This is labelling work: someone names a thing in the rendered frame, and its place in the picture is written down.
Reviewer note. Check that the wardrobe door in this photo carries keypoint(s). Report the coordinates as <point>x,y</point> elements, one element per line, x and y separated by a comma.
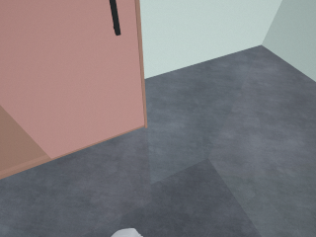
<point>66,78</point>
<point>16,146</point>

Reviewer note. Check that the handle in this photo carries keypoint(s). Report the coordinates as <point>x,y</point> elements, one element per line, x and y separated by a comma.
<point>115,16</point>

